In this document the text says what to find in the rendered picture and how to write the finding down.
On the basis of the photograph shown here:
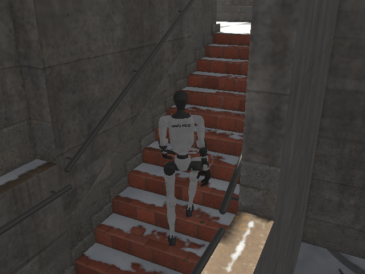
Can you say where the stairs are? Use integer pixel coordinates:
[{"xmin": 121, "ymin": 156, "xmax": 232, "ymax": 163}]
[{"xmin": 74, "ymin": 34, "xmax": 250, "ymax": 274}]

